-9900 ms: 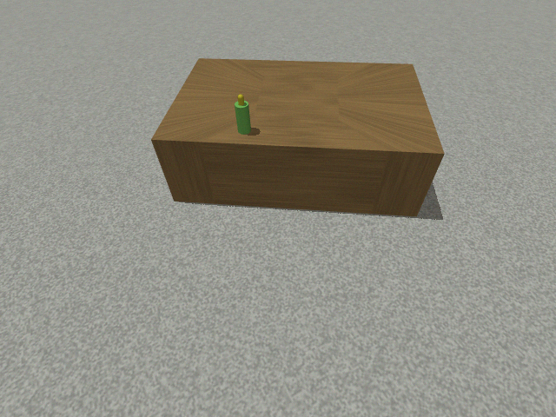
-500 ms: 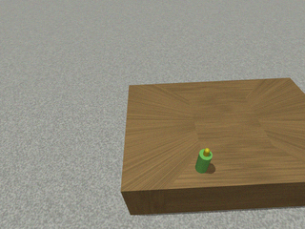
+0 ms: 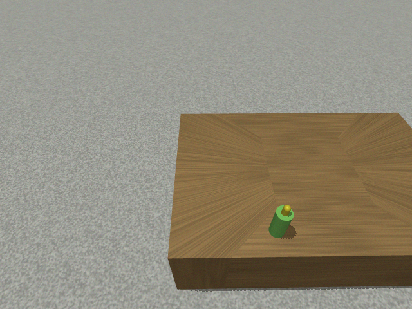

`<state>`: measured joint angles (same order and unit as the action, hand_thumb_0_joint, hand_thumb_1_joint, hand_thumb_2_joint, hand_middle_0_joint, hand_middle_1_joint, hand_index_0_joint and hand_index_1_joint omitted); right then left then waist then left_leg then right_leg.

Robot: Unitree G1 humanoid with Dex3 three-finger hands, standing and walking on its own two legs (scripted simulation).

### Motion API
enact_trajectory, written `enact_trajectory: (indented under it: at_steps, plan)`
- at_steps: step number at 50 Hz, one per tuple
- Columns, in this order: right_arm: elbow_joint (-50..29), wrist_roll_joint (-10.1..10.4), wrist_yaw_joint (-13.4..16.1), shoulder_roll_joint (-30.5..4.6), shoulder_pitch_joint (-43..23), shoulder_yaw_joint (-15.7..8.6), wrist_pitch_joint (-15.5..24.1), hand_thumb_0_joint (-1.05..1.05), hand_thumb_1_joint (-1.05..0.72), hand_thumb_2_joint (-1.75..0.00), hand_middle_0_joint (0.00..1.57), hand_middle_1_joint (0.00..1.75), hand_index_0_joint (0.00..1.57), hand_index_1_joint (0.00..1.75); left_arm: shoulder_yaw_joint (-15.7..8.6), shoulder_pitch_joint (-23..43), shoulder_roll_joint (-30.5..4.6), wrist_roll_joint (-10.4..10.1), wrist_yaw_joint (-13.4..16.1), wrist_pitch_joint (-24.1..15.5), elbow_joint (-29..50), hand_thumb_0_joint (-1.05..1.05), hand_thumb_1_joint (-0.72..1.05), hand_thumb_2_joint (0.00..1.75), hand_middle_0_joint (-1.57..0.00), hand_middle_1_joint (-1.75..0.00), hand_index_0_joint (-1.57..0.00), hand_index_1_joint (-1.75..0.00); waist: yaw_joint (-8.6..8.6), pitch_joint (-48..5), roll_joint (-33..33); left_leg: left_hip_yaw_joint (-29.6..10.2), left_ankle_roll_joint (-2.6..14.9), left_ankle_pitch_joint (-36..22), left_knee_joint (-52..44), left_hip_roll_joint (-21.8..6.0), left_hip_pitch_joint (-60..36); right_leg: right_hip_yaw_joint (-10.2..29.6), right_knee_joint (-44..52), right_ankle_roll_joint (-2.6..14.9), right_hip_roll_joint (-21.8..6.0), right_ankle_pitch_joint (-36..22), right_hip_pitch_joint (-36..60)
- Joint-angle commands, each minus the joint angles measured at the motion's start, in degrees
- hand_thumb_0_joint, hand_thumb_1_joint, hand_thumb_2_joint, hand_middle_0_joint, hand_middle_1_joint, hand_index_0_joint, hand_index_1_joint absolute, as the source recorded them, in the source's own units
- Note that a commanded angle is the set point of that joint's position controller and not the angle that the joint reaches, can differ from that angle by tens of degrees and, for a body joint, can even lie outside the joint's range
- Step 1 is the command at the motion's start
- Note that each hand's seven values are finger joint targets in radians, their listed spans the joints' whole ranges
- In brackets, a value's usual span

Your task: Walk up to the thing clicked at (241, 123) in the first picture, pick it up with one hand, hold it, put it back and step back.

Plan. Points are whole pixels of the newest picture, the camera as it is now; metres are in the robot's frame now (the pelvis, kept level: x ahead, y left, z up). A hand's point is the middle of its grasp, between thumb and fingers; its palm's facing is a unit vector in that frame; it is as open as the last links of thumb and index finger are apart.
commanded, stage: walk up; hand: right
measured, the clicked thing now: (281, 219) +0.46 -0.24 -0.30
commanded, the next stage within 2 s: stand in 0.66 s
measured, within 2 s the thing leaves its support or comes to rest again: neither
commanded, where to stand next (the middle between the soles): +0.06 -0.02 m, yaw -1 degrees
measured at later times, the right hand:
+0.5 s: hand out of the picture +0.10 -0.25 -0.15, palm faces -0.06 +0.94 -0.33, open 7.4 cm
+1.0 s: hand out of the picture +0.09 -0.26 -0.15, palm faces -0.06 +0.94 -0.34, open 7.4 cm
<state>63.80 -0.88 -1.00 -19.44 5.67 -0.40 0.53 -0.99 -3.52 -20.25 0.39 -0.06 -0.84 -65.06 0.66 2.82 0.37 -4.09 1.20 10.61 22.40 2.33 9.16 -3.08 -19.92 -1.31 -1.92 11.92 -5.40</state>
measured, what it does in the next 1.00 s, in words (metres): stands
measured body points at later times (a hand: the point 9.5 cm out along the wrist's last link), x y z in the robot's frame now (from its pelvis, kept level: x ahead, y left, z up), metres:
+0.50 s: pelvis +0.00 -0.01 +0.00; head +0.01 +0.00 +0.45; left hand +0.07 +0.30 -0.13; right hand +0.11 -0.30 -0.13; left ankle +0.02 +0.10 -0.75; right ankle -0.01 -0.13 -0.75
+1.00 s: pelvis +0.01 -0.01 +0.00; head +0.01 -0.01 +0.45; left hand +0.06 +0.29 -0.13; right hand +0.10 -0.31 -0.13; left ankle +0.02 +0.11 -0.75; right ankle -0.01 -0.13 -0.75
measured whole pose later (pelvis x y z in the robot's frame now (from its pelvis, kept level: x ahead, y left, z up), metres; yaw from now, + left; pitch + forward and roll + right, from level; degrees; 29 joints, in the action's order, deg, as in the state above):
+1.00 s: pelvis +0.01 -0.01 +0.00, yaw +1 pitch -2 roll +0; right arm 64.3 -0.6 -0.4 -20.2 5.7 0.7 0.6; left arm -0.6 -6.8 -19.3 0.5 -0.1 -0.3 -65.7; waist 0.8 3.0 -0.3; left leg -5.1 0.4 9.5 19.7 2.1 7.8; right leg -4.0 -18.4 -0.7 -1.7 11.8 -4.3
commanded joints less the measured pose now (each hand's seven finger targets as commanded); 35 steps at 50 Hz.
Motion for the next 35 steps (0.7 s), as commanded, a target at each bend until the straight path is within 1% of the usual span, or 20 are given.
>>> enact_trajectory:
  at_steps: [1, 2, 3, 5, 7, 8, 11, 13, 14, 15, 18, 23, 24, 28, 29, 30, 32, 33, 34, 35]
  plan:
    - [-3.61, 0.03, 1.04, -12.66, -3.04, -2.75, 1.04, 0.00, -0.90, -0.90, 0.20, 0.30, 0.20, 0.30, -2.33, 2.91, -11.74, 0.29, 0.51, -1.38, 3.36, 0.00, 0.90, 0.90, -0.20, -0.30, -0.20, -0.30, -0.13, -3.33, -3.13, -7.29, 0.87, -3.86, -6.48, -8.23, 4.27, 4.26, 3.17, 2.41, -4.83, -0.12, 3.33]
    - [-3.55, -0.01, 1.07, -12.77, -2.91, -2.84, 1.06, 0.00, -0.90, -0.90, 0.20, 0.30, 0.20, 0.30, -2.40, 3.02, -11.89, 0.35, 0.50, -1.38, 3.40, 0.00, 0.90, 0.90, -0.20, -0.30, -0.20, -0.30, -0.22, -3.78, -3.30, -7.32, 0.87, -3.98, -6.58, -8.21, 4.16, 4.01, 2.84, 2.45, -4.98, -0.64, 3.81]
    - [-3.35, 0.09, 1.06, -12.41, -2.88, -2.79, 1.15, 0.00, -0.90, -0.90, 0.20, 0.30, 0.20, 0.30, -2.37, 2.59, -11.58, 0.27, 0.56, -1.48, 2.94, 0.00, 0.90, 0.90, -0.20, -0.30, -0.20, -0.30, -0.07, -4.62, -3.42, -7.49, 0.85, -6.54, -6.29, -8.44, 3.35, 3.83, 2.88, 2.45, -5.08, -1.15, 4.37]
    - [-3.66, 0.20, 1.09, -12.79, -3.03, -2.87, 1.20, 0.00, -0.90, -0.90, 0.20, 0.30, 0.20, 0.30, -2.48, 2.37, -12.04, 0.37, 0.62, -1.63, 3.36, 0.00, 0.90, 0.90, -0.20, -0.30, -0.20, -0.30, -0.09, -6.23, -2.37, -6.36, 0.99, -10.58, -4.45, -7.89, 1.53, 3.97, 2.82, 2.26, -5.55, -4.55, 4.79]
    - [-3.58, 0.43, 1.17, -12.25, -2.82, -2.85, 1.22, 0.00, -0.90, -0.90, 0.20, 0.30, 0.20, 0.30, -2.70, 2.28, -12.06, 0.37, 0.78, -1.67, 2.90, 0.00, 0.90, 0.90, -0.20, -0.30, -0.20, -0.30, -0.26, -7.02, -1.41, -5.66, 1.00, -14.87, -2.92, -7.65, 0.69, 3.67, 2.56, 2.27, -5.91, -7.54, 5.34]
    - [-3.77, 0.51, 1.17, -12.52, -2.69, -2.91, 1.17, 0.00, -0.90, -0.90, 0.20, 0.30, 0.20, 0.30, -2.75, 2.28, -12.32, 0.35, 0.81, -1.70, 3.13, 0.00, 0.90, 0.90, -0.20, -0.30, -0.20, -0.30, -0.34, -7.15, -1.02, -5.06, 1.00, -15.61, -2.13, -7.37, 0.07, 3.69, 2.29, 2.25, -6.19, -8.77, 5.04]
    - [-3.33, 0.46, 1.32, -12.36, -2.27, -2.92, 0.94, 0.00, -0.90, -0.90, 0.20, 0.30, 0.20, 0.30, -2.77, 3.40, -12.09, 0.39, 0.87, -1.50, 3.45, 0.00, 0.90, 0.90, -0.20, -0.30, -0.20, -0.30, -0.77, -5.93, -0.79, -5.44, 0.90, -13.53, -3.02, -7.35, 1.50, 3.44, 2.12, 2.49, -6.17, -6.70, 4.64]
    - [-3.41, 0.38, 1.28, -12.83, -3.05, -3.02, 0.79, 0.00, -0.90, -0.90, 0.20, 0.30, 0.20, 0.30, -2.70, 2.96, -11.83, 0.42, 0.85, -1.34, 3.45, 0.00, 0.90, 0.90, -0.20, -0.30, -0.20, -0.30, -0.43, -4.70, -1.33, -6.21, 1.15, -11.31, -3.78, -7.44, 2.49, 3.18, 2.34, 2.40, -5.95, -4.79, 4.14]
    - [-3.47, 0.43, 1.21, -12.32, -3.73, -2.78, 0.76, 0.00, -0.90, -0.90, 0.20, 0.30, 0.20, 0.30, -2.63, 2.38, -11.62, 0.28, 0.88, -1.37, 2.91, 0.00, 0.90, 0.90, -0.20, -0.30, -0.20, -0.30, -0.16, -3.68, -1.18, -6.65, 1.06, -11.34, -4.03, -7.41, 2.34, 3.16, 2.82, 2.28, -5.74, -3.80, 2.81]
    - [-3.49, 0.42, 1.22, -12.17, -3.07, -2.74, 0.72, 0.00, -0.90, -0.90, 0.20, 0.30, 0.20, 0.30, -2.67, 2.59, -11.69, 0.38, 0.82, -1.40, 3.18, 0.00, 0.90, 0.90, -0.20, -0.30, -0.20, -0.30, -0.37, -3.71, -0.45, -6.49, 1.13, -10.81, -3.87, -7.33, 2.76, 3.35, 3.16, 2.29, -5.82, -3.35, 3.58]
    - [-3.23, 0.33, 1.19, -12.21, -2.92, -2.69, 0.73, 0.00, -0.90, -0.90, 0.20, 0.30, 0.20, 0.30, -2.94, 2.75, -12.05, 0.51, 0.82, -1.38, 3.24, 0.00, 0.90, 0.90, -0.20, -0.30, -0.20, -0.30, -0.43, -3.96, -0.45, -6.36, 0.94, -10.52, -3.81, -6.99, 2.71, 3.51, 3.11, 2.59, -6.05, -3.15, 3.63]
    - [-3.45, 0.42, 1.04, -12.09, -3.11, -2.50, 0.56, 0.00, -0.90, -0.90, 0.20, 0.30, 0.20, 0.30, -3.08, 1.89, -12.07, 0.47, 0.83, -1.47, 3.24, 0.00, 0.90, 0.90, -0.20, -0.30, -0.20, -0.30, -0.17, -4.35, 0.06, -6.38, 0.82, -11.67, -2.75, -6.56, 2.42, 3.57, 3.81, 2.41, -6.26, -4.19, 4.19]
    - [-3.47, 0.30, 1.15, -12.67, -2.92, -2.75, 0.53, 0.00, -0.90, -0.90, 0.20, 0.30, 0.20, 0.30, -3.18, 2.27, -12.51, 0.78, 0.81, -1.40, 3.80, 0.00, 0.90, 0.90, -0.20, -0.30, -0.20, -0.30, -0.44, -5.01, 0.23, -5.70, 0.96, -10.53, -2.39, -6.35, 2.50, 3.71, 3.74, 2.68, -6.59, -4.13, 4.55]
    - [-3.73, 0.19, 1.05, -12.43, -3.03, -2.62, 0.50, 0.00, -0.90, -0.90, 0.20, 0.30, 0.20, 0.30, -3.34, 2.51, -12.34, 0.55, 0.79, -1.27, 4.18, 0.00, 0.90, 0.90, -0.20, -0.30, -0.20, -0.30, -0.28, -3.55, -0.56, -6.20, 0.71, -10.27, -2.89, -6.12, 3.13, 3.31, 3.34, 2.59, -6.28, -3.01, 3.36]
    - [-3.60, 0.30, 1.05, -12.06, -2.78, -2.46, 0.49, 0.00, -0.90, -0.90, 0.20, 0.30, 0.20, 0.30, -3.45, 2.43, -12.30, 0.55, 0.84, -1.26, 4.04, 0.00, 0.90, 0.90, -0.20, -0.30, -0.20, -0.30, -0.24, -3.89, -0.29, -6.50, 0.81, -10.71, -3.04, -6.58, 3.41, 2.88, 3.36, 2.62, -6.10, -3.00, 4.17]
    - [-3.56, 0.29, 1.06, -12.30, -2.68, -2.52, 0.50, 0.00, -0.90, -0.90, 0.20, 0.30, 0.20, 0.30, -3.44, 2.99, -12.29, 0.62, 0.80, -1.22, 4.19, 0.00, 0.90, 0.90, -0.20, -0.30, -0.20, -0.30, -0.39, -3.93, -0.39, -6.84, 0.79, -9.99, -3.32, -6.35, 4.04, 3.04, 3.25, 2.61, -6.03, -2.70, 4.62]
    - [-3.45, 0.22, 1.13, -12.25, -2.55, -2.48, 0.56, 0.00, -0.90, -0.90, 0.20, 0.30, 0.20, 0.30, -3.49, 2.54, -12.09, 0.55, 0.74, -1.17, 4.34, 0.00, 0.90, 0.90, -0.20, -0.30, -0.20, -0.30, -0.08, -4.62, -1.14, -7.21, 0.85, -10.57, -3.52, -6.71, 4.15, 2.90, 2.81, 2.76, -6.07, -2.37, 5.40]
    - [-3.64, 0.24, 1.44, -12.40, -3.13, -1.95, 0.86, 0.00, -0.90, -0.90, 0.20, 0.30, 0.20, 0.30, -2.44, 0.13, -10.93, 0.24, 0.72, -0.72, 3.37, 0.00, 0.90, 0.90, -0.20, -0.30, -0.20, -0.30, 0.31, -4.09, -1.30, -7.03, 0.73, -12.04, -4.61, -7.99, 1.82, 4.19, 3.58, 2.47, -6.54, -4.48, 3.48]
    - [-3.57, 0.19, 1.58, -12.47, -2.72, -1.89, 1.06, 0.00, -0.90, -0.90, 0.20, 0.30, 0.20, 0.30, -2.48, 0.17, -11.05, 0.26, 0.68, -0.63, 3.37, 0.00, 0.90, 0.90, -0.20, -0.30, -0.20, -0.30, 0.16, -4.14, -1.49, -7.32, 0.49, -12.90, -4.79, -8.12, 1.73, 4.10, 3.74, 2.32, -6.43, -4.88, 3.85]
    - [-3.71, 0.34, 1.62, -12.82, -3.64, -1.89, 1.15, 0.00, -0.90, -0.90, 0.20, 0.30, 0.20, 0.30, -2.41, -0.06, -11.07, 0.21, 0.67, -0.53, 3.36, 0.00, 0.90, 0.90, -0.20, -0.30, -0.20, -0.30, 0.45, -4.22, -1.74, -7.38, 0.47, -13.82, -4.29, -8.12, 0.88, 3.91, 3.67, 2.28, -6.43, -5.29, 3.45]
